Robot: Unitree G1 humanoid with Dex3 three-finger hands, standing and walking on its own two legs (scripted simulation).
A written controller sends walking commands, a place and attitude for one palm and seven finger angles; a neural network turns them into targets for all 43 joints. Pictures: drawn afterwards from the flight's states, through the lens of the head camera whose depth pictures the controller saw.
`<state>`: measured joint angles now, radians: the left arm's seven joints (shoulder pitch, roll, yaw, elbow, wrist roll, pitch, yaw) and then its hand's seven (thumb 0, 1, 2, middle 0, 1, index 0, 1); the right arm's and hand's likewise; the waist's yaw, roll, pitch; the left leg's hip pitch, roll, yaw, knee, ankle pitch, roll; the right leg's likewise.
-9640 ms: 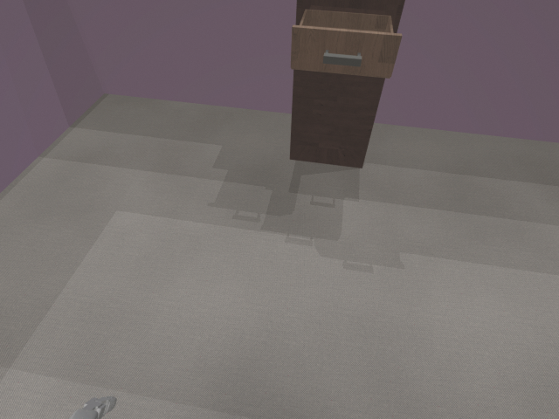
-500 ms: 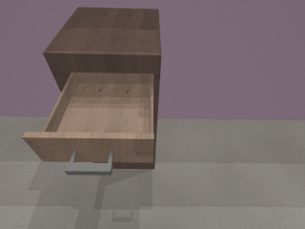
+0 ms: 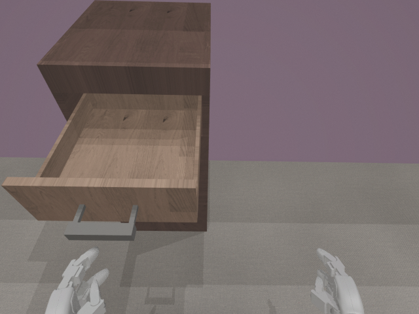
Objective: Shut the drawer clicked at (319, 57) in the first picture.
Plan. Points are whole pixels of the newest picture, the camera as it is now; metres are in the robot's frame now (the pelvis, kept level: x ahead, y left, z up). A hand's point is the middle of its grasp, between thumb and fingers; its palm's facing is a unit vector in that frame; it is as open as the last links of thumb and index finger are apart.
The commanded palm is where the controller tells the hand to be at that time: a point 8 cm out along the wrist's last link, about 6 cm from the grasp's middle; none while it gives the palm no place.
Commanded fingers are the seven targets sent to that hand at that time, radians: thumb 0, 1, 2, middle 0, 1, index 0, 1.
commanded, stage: raise the hand and make a fist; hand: left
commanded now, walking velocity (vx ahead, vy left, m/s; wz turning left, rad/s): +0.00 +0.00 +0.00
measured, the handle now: (104, 220) +0.30 +0.22 +0.01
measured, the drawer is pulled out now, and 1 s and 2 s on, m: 0.29 0.29 0.29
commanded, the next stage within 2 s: bring the fist close to the handle in 1.60 s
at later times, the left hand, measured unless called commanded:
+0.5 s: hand (87, 311) +0.14 +0.19 +0.04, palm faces +0.09 -0.99 -0.09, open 4.0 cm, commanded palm +0.08 +0.25 +0.04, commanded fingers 0.00 0.90 0.90 -1.02 -1.19 -1.02 -1.19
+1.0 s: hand out of the picture +0.11 +0.19 +0.08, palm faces +0.04 -1.00 -0.02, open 3.1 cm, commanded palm +0.06 +0.24 +0.09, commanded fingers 0.00 0.90 0.90 -1.40 -1.60 -1.40 -1.60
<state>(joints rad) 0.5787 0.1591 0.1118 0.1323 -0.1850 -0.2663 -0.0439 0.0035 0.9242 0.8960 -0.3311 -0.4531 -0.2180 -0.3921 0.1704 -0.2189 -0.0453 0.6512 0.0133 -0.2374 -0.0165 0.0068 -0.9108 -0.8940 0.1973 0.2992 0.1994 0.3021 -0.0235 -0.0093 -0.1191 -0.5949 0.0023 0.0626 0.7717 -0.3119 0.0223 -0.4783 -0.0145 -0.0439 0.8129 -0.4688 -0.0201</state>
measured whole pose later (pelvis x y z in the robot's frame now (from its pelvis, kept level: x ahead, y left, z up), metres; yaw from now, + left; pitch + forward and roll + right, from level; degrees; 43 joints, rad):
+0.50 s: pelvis -0.02 -0.04 -0.03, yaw +1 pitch +9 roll +0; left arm 0.62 0.26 0.33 -0.06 -0.38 -0.33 -0.39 0.01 0.89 0.90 -0.83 -0.98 -0.82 -0.99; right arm 0.25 -0.18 -0.03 0.63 0.06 -0.20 -0.10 0.01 -0.91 -0.89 0.20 0.30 0.20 0.30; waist 0.00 0.03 -0.14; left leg -0.76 0.05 -0.01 0.98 -0.38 -0.03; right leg -0.62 0.04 -0.10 1.01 -0.55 -0.06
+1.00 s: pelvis -0.03 +0.02 -0.02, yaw +1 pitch +6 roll -3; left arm 0.76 0.20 0.06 -0.43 -0.24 -0.28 -0.18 0.01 0.90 0.90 -1.31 -1.51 -1.31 -1.52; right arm 0.18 -0.17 0.02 0.49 0.05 -0.28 -0.03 0.01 -0.91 -0.89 0.20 0.30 0.20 0.30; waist 0.03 0.04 -0.13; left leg -0.71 0.01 0.01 0.96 -0.36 0.05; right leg -0.54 -0.01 -0.08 0.93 -0.49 0.00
